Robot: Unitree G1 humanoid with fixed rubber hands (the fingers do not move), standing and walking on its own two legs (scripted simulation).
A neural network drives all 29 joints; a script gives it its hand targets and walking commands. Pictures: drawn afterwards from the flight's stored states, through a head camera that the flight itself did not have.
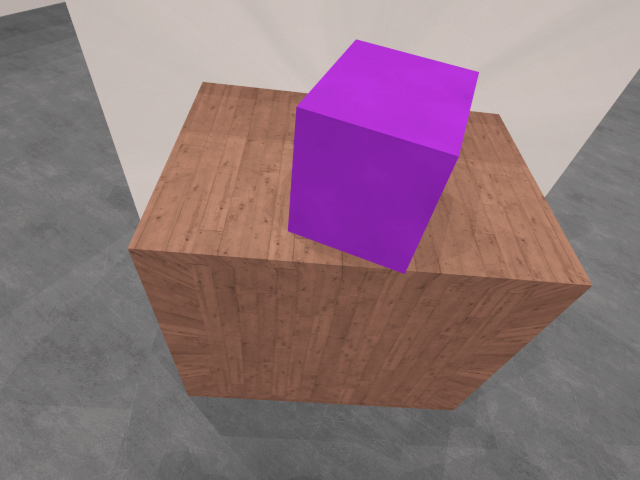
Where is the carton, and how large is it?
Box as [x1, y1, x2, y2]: [288, 39, 478, 273]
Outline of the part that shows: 356,39 296,107 288,230 404,273 457,159 478,72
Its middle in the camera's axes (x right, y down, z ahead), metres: +0.11 -0.16 +0.70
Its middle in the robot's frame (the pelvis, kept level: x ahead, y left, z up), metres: +0.65 -0.08 +0.06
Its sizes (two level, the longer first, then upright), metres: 0.275 0.227 0.254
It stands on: a pedestal, 0.70 m high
